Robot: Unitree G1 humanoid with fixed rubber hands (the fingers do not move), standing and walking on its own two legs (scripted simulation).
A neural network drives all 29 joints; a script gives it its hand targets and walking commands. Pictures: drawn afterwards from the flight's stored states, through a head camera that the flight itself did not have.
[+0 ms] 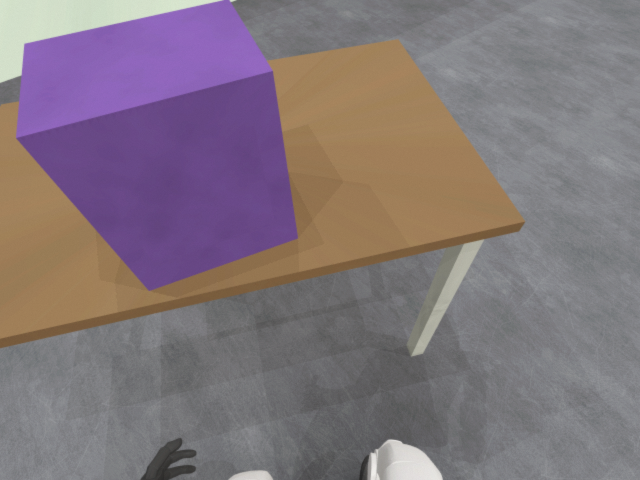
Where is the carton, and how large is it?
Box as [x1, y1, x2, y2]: [16, 0, 297, 290]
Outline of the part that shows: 229,0 217,1 24,44 16,138 149,290 297,238 272,70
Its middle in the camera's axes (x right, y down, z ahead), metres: -0.19 -0.11 +0.53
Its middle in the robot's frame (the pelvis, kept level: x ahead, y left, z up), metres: +0.50 +0.18 +0.10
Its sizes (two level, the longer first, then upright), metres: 0.240 0.178 0.291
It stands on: a table, 0.71 m high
